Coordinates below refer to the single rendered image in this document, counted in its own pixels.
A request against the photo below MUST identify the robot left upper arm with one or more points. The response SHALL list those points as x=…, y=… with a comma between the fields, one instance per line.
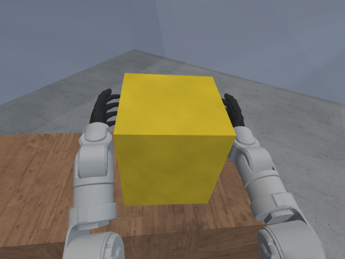
x=105, y=245

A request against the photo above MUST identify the left robot forearm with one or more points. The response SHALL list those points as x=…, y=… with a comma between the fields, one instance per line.
x=93, y=179

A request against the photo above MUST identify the carton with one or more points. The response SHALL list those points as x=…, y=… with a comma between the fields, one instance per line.
x=172, y=137

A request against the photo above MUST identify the robot right hand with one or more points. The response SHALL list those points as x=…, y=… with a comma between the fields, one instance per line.
x=233, y=110

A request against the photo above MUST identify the robot left hand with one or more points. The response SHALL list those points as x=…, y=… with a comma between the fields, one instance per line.
x=100, y=108

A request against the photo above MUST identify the robot right upper arm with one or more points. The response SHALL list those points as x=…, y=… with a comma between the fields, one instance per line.
x=289, y=240

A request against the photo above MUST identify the right robot forearm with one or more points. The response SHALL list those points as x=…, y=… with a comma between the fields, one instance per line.
x=270, y=202

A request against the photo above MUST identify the pedestal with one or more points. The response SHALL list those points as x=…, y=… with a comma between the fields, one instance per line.
x=36, y=193

